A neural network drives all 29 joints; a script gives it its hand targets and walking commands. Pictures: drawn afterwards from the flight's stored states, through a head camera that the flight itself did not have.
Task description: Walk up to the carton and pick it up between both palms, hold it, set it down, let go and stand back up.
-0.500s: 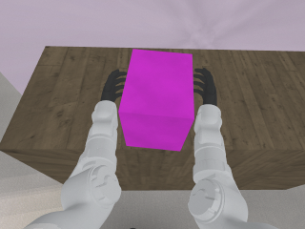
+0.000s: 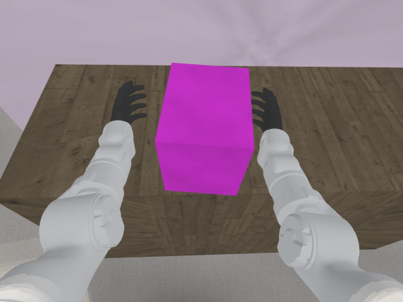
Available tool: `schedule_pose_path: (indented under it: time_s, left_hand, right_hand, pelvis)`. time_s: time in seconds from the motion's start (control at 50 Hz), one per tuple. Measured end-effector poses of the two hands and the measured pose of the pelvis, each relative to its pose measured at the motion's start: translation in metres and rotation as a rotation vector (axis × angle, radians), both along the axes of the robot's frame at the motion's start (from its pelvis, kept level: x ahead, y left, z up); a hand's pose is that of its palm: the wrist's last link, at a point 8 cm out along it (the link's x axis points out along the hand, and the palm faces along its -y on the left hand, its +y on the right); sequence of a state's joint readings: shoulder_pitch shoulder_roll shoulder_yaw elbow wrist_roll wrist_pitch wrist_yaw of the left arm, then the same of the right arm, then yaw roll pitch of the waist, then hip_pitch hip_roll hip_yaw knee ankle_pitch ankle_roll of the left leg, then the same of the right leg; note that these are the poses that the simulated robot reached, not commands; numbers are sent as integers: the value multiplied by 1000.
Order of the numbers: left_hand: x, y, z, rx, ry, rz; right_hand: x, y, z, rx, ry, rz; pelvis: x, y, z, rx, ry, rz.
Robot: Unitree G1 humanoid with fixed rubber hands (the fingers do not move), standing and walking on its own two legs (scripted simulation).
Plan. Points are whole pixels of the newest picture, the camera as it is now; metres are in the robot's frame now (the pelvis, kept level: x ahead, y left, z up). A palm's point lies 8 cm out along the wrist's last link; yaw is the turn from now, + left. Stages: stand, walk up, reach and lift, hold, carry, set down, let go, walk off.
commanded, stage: set down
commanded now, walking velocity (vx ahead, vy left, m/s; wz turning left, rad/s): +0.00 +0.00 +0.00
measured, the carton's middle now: (205, 131) +0.47 +0.01 +0.03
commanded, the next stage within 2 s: none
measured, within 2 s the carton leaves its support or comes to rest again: neither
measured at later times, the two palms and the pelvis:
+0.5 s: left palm (104, 84) +0.44 +0.18 +0.18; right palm (315, 89) +0.44 -0.16 +0.20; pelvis -0.02 -0.01 +0.00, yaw +1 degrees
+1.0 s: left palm (92, 95) +0.42 +0.20 +0.18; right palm (311, 103) +0.42 -0.15 +0.19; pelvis -0.02 -0.02 +0.00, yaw +2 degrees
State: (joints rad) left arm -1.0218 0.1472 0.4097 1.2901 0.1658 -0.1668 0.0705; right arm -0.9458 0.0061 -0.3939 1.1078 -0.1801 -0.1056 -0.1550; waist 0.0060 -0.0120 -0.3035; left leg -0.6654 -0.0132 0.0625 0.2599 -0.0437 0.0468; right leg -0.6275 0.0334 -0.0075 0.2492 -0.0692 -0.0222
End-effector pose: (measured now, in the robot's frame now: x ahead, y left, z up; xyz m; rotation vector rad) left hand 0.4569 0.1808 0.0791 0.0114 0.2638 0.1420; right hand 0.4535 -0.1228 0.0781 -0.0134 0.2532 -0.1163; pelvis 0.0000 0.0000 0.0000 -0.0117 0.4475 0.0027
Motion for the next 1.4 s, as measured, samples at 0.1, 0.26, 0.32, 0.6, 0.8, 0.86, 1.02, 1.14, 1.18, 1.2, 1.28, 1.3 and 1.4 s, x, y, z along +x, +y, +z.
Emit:
schedule_pose_path:
  time_s: [0.1,0.26,0.32,0.6,0.8,0.86,1.02,1.14,1.18,1.2,1.28,1.3,1.4]
  left_hand:
    - [-5,17,17,21,-7,17]
    - [-9,18,55,28,-40,4]
    - [-9,12,69,15,-33,-9]
    - [-17,8,109,-20,-45,3]
    - [-26,21,102,-27,-57,13]
    - [-27,22,101,-27,-59,9]
    - [-34,18,99,-32,-54,-20]
    - [-45,14,93,-24,-48,-39]
    - [-50,14,87,-29,-44,-43]
    - [-53,14,85,-29,-47,-44]
    - [-67,16,69,-28,-44,-42]
    - [-71,17,64,-30,-38,-41]
    - [-93,20,41,-34,-33,-35]
  right_hand:
    - [-5,-5,10,-3,19,-1]
    - [-10,-22,54,-13,5,-17]
    - [-12,-28,73,-24,11,-19]
    - [-21,-36,120,-29,3,-11]
    - [-29,-34,101,-16,19,-14]
    - [-30,-33,101,-12,19,-20]
    - [-36,-30,108,-7,-4,-31]
    - [-46,-28,106,-4,-5,-28]
    - [-51,-29,101,-2,-3,-36]
    - [-54,-30,98,1,-6,-37]
    - [-67,-33,81,13,-2,-42]
    - [-70,-34,76,13,3,-43]
    - [-90,-37,52,29,2,-49]
  pelvis:
    - [-6,2,0,-11,-19,22]
    - [-12,1,-1,-21,-60,39]
    - [-15,-1,-1,-21,-94,34]
    - [-22,-12,2,-5,-206,24]
    - [-18,-16,2,-2,-211,41]
    - [-18,-16,2,-2,-216,42]
    - [-17,-15,4,-2,-244,40]
    - [-18,-13,6,-3,-296,36]
    - [-19,-13,7,-2,-312,35]
    - [-19,-13,7,-2,-320,34]
    - [-20,-13,8,-1,-353,32]
    - [-20,-13,8,-1,-362,31]
    - [-21,-13,8,0,-386,29]
